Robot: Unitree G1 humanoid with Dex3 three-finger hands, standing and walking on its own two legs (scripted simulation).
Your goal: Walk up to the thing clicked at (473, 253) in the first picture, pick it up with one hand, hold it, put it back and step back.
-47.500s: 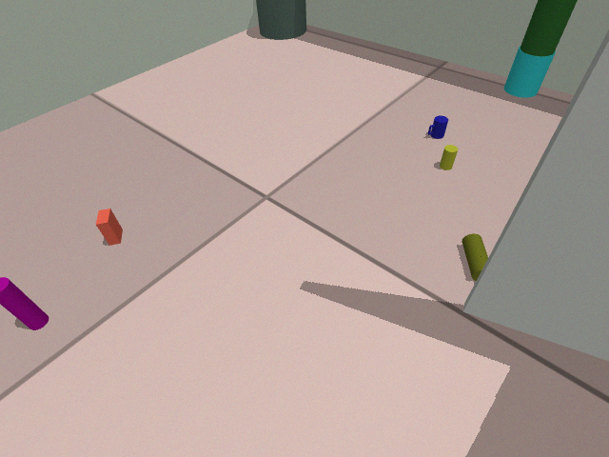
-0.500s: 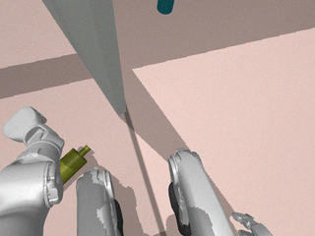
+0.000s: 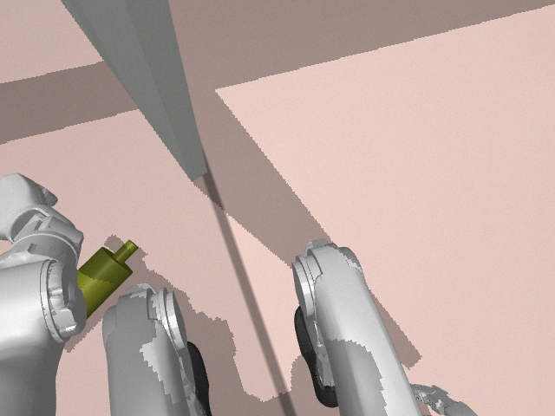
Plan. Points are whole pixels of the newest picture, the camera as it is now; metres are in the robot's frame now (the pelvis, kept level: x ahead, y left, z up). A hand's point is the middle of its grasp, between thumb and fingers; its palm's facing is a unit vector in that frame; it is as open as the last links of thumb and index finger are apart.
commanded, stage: go down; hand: left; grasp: from above
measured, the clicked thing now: (88, 288) +0.37 +0.30 -0.32
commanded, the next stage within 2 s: crouch in 0.08 s
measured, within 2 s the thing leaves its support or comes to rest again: neither
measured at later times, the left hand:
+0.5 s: hand (21, 223) +0.45 +0.30 -0.11, palm faces -0.28 -0.30 -0.91, open 9.0 cm
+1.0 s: hand out of the picture +0.44 +0.32 +0.01, palm faces -0.27 -0.27 -0.92, open 11.7 cm
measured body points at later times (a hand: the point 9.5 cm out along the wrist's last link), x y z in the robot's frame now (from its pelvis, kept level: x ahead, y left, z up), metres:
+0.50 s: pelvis +0.00 +0.00 +0.01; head +0.21 +0.03 +0.41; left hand +0.46 +0.31 -0.06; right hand +0.03 -0.27 -0.11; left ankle +0.09 +0.14 -0.33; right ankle +0.11 -0.13 -0.33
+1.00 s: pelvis +0.01 +0.00 +0.10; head +0.19 +0.03 +0.51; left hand +0.45 +0.33 +0.06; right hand +0.08 -0.26 -0.03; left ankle +0.09 +0.14 -0.33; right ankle +0.11 -0.13 -0.33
